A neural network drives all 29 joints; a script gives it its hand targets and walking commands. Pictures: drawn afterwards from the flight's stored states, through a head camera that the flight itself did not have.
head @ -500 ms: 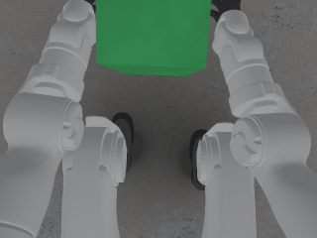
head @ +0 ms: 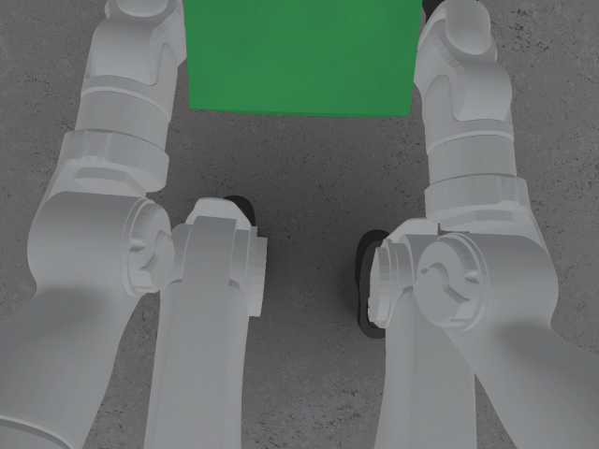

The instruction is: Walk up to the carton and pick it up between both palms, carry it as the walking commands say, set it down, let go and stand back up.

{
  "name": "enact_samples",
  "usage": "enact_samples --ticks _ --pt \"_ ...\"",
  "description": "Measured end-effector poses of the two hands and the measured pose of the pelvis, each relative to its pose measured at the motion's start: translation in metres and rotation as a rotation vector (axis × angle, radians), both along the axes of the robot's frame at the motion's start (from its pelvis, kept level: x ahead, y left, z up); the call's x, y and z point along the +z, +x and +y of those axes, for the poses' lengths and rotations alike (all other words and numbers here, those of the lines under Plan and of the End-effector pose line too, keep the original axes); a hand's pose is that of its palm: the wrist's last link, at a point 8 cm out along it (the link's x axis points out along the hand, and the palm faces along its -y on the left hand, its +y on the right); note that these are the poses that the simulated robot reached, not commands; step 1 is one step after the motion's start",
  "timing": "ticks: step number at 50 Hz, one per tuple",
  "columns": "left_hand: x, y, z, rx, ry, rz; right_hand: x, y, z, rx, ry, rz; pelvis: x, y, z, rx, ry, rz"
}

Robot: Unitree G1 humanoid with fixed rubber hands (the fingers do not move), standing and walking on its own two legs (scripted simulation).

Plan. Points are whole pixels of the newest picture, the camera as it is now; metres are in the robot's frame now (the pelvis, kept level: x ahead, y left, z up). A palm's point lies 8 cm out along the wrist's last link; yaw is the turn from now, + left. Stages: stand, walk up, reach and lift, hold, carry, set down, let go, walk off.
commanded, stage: reach and lift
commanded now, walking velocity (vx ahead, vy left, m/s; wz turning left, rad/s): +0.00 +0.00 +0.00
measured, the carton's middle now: out of the picture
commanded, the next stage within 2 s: none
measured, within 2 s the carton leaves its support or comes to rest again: neither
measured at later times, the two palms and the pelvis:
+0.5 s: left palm out of the picture +0.53 +0.19 -0.10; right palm out of the picture +0.54 -0.08 -0.09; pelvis -0.01 +0.00 +0.03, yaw +1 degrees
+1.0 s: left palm out of the picture +0.51 +0.19 -0.03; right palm out of the picture +0.52 -0.08 -0.02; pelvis -0.02 +0.00 +0.08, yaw +2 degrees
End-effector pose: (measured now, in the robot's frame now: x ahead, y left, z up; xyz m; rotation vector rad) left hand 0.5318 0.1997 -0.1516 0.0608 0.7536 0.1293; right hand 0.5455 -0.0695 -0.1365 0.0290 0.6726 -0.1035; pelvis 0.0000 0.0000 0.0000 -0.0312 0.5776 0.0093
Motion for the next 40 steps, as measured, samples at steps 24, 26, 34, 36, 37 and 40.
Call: enact_samples --ticks 24,26,34,36,37,40 --pt "0.05 -0.004 -0.009 0.011 -0.01 -0.031 0.046 -0.01 -0.009 -0.022 0.015 -0.031 0.029 -0.014 -0.003 0.017 0.002 -0.119" --pt "0.056 -0.005 -0.008 0.015 -0.011 -0.034 0.052 -0.01 -0.008 -0.019 0.014 -0.034 0.032 -0.015 -0.003 0.017 0.004 -0.124" --pt "0.077 -0.009 -0.005 0.023 -0.014 -0.044 0.074 -0.012 -0.005 -0.007 0.008 -0.043 0.046 -0.018 -0.004 0.02 0.005 -0.136" --pt "0.082 -0.011 -0.004 0.023 -0.014 -0.045 0.079 -0.013 -0.004 -0.007 0.008 -0.043 0.05 -0.018 -0.003 0.022 0.003 -0.139" --pt "0.085 -0.012 -0.004 0.022 -0.014 -0.046 0.082 -0.014 -0.004 -0.006 0.008 -0.044 0.052 -0.018 -0.003 0.023 0.003 -0.141" --pt "0.093 -0.014 -0.004 0.022 -0.016 -0.048 0.09 -0.016 -0.004 -0.008 0.006 -0.047 0.058 -0.019 -0.002 0.026 0.0 -0.148"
